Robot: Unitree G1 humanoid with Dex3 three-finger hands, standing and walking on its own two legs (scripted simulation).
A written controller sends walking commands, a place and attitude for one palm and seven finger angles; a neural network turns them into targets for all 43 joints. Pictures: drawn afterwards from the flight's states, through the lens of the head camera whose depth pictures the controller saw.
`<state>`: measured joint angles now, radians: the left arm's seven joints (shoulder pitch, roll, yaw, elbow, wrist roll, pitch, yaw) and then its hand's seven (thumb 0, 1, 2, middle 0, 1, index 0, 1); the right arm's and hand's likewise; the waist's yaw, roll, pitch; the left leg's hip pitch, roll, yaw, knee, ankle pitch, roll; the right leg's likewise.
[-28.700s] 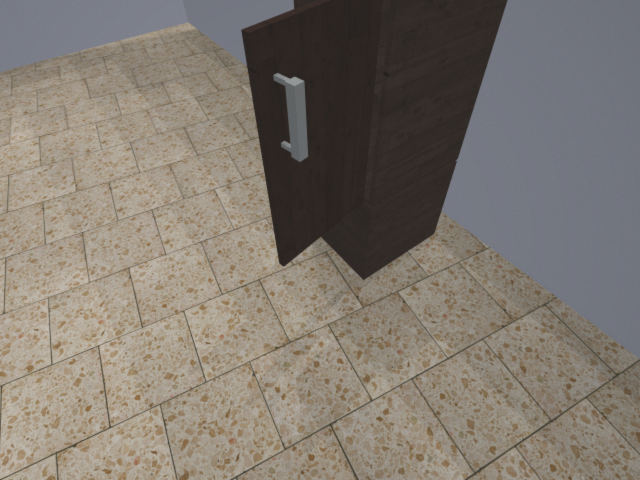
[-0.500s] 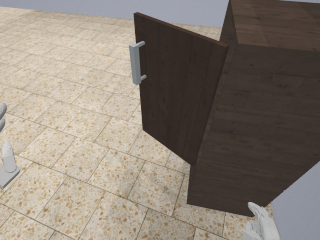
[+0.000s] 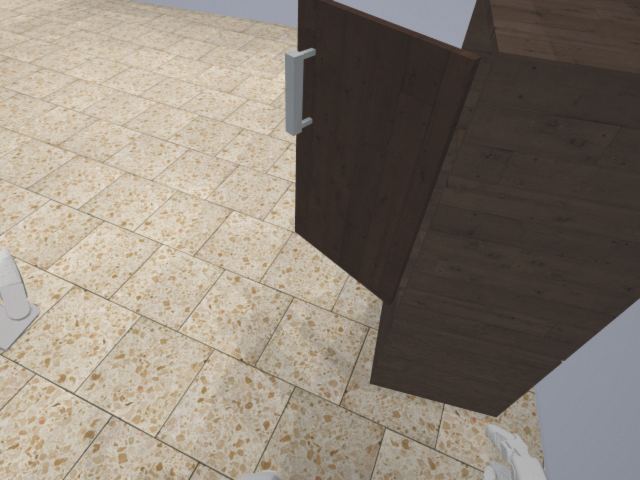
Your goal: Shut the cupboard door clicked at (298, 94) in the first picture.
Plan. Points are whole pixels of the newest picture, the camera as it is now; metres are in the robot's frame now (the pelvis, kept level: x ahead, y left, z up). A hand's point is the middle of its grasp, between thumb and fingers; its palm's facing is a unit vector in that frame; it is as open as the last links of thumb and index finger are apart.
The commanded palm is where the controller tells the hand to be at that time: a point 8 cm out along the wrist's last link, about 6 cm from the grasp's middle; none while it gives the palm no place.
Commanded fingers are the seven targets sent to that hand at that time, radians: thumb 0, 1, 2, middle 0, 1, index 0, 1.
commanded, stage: step back with the hand held close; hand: left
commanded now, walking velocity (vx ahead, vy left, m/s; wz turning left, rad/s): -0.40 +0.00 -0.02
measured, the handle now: (301, 92) +0.75 +0.08 +0.12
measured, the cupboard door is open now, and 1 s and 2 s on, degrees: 59 59 59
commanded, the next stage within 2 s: stop stepping back and stand still in 0.44 s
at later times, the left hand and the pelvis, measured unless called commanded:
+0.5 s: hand (16, 374) +0.15 +0.24 +0.20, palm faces +0.30 -0.88 -0.37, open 7.4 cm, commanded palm +0.07 +0.29 +0.20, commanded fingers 0.00 0.90 0.90 -0.20 -0.30 -0.20 -0.30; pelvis -0.09 +0.00 +0.02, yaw -5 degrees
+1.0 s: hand out of the picture +0.09 +0.22 +0.19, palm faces +0.19 -0.90 -0.40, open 7.4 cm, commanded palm +0.03 +0.29 +0.20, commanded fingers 0.00 0.90 0.90 -0.20 -0.30 -0.20 -0.30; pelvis -0.15 +0.01 +0.02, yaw -8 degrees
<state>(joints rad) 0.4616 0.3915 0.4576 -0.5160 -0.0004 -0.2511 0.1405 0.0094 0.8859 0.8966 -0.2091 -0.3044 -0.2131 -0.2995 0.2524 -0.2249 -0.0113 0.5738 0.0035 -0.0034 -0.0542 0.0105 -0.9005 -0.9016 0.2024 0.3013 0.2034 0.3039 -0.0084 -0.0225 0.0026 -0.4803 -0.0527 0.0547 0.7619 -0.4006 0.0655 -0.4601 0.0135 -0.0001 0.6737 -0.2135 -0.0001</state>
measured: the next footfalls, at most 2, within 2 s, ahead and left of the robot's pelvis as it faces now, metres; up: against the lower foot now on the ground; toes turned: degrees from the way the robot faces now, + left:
right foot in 0.52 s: -0.18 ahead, -0.06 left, +0.00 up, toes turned -8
left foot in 0.68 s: +0.02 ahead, +0.07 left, +0.00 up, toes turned -5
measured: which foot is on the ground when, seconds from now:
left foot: down 0.00-0.58, up 0.60-0.66, down 0.68-1.00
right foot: down 0.00-0.12, up 0.14-0.50, down 0.52-1.00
